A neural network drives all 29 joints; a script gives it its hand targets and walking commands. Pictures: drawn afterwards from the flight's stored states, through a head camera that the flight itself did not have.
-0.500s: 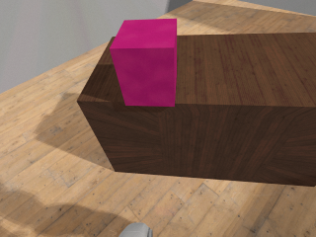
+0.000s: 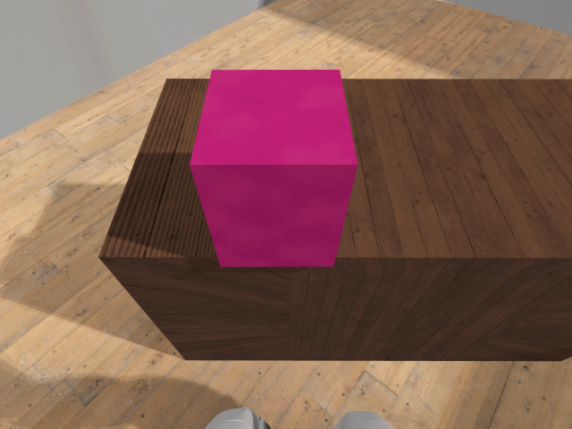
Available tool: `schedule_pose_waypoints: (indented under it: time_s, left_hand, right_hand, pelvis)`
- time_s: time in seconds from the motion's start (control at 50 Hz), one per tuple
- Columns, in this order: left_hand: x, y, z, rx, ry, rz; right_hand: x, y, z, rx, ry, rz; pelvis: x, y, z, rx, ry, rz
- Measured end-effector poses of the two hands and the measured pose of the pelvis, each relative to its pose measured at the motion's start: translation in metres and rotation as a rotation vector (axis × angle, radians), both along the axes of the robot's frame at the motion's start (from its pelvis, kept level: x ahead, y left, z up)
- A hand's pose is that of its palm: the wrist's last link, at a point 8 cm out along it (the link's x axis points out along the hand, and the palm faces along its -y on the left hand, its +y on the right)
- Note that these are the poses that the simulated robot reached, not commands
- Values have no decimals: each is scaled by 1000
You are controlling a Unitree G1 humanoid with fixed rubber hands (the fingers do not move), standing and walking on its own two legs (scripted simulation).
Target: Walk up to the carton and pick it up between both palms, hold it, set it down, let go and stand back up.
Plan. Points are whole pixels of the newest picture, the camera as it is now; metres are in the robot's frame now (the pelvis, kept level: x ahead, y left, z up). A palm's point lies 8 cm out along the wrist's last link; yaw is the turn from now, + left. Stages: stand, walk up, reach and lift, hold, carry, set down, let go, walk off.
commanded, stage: walk up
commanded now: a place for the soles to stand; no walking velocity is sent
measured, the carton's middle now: (276, 174) +0.47 +0.03 +0.06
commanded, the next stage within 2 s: none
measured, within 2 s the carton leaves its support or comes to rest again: neither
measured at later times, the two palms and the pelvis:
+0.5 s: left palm out of the picture +0.11 +0.25 -0.10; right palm out of the picture +0.10 -0.28 -0.13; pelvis +0.00 -0.01 +0.00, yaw -2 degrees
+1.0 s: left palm out of the picture -0.02 +0.24 -0.14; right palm out of the picture -0.03 -0.26 -0.11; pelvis -0.04 -0.01 +0.01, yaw +1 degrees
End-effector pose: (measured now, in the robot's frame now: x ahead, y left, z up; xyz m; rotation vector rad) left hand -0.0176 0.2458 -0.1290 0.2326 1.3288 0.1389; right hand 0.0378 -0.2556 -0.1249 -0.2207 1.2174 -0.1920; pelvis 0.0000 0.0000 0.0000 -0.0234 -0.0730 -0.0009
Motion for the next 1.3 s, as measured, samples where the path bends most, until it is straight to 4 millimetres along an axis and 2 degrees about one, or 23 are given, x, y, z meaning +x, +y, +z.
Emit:
schedule_pose_waypoints:
  time_s: [0.06,0.12,0.2,0.26,0.32,0.38,0.42,0.52,0.6,0.68,0.74,0.78,0.84,0.9,0.96,1.04,1.16,1.3]
  left_hand:
    - [58,10,11,3,-96,-54]
    - [99,10,12,1,-160,-71]
    - [125,-1,5,-10,-179,-69]
    - [136,-10,1,-5,-182,-74]
    - [142,-15,1,18,-199,-73]
    - [141,-13,8,47,-219,-71]
    - [139,-6,15,73,-235,-53]
    - [126,7,33,117,-257,-36]
    - [113,7,34,103,-255,-46]
    - [91,10,21,65,-232,-44]
    - [67,15,13,26,-186,-35]
    - [50,16,11,1,-154,-27]
    - [26,16,4,-29,-113,-8]
    - [4,11,-6,-37,-55,-13]
    - [-7,0,-9,-41,-17,-24]
    - [-2,-9,-4,-31,-41,-21]
    - [13,-8,8,12,-83,-6]
    - [22,-2,13,25,-58,-17]
  right_hand:
    - [-16,0,12,-17,58,-40]
    - [-26,8,14,-9,121,-41]
    - [-14,15,8,7,133,-22]
    - [9,9,-1,8,87,-4]
    - [36,-6,-10,4,23,15]
    - [60,-19,-12,-1,-45,33]
    - [66,-22,-9,-8,-61,47]
    - [58,-23,-3,-2,-64,62]
    - [28,-13,-7,32,-50,49]
    - [-13,6,-12,47,-11,38]
    - [-51,16,-3,43,19,2]
    - [-75,17,6,25,58,-30]
    - [-94,13,17,-6,118,-20]
    - [-90,7,20,-16,120,2]
    - [-79,-2,19,-19,104,25]
    - [-60,-8,14,-7,59,57]
    - [-34,-9,0,27,17,81]
    - [-32,-1,-4,47,47,96]
  pelvis:
    - [17,5,10,-1,1,-3]
    - [28,7,12,8,7,2]
    - [33,5,8,25,7,-5]
    - [34,1,1,36,6,-7]
    - [32,-5,-7,45,11,-19]
    - [26,-10,-8,35,12,-25]
    - [20,-13,-6,54,16,-23]
    - [-1,-12,2,73,46,-27]
    - [-13,-7,2,59,67,-18]
    - [-24,3,-2,38,66,-4]
    - [-31,8,2,41,48,-7]
    - [-31,9,8,19,52,20]
    - [-34,7,12,6,59,34]
    - [-37,2,10,22,69,21]
    - [-38,-4,9,17,70,12]
    - [-35,-9,9,19,60,20]
    - [-25,-14,6,19,55,21]
    - [-17,-11,7,17,70,16]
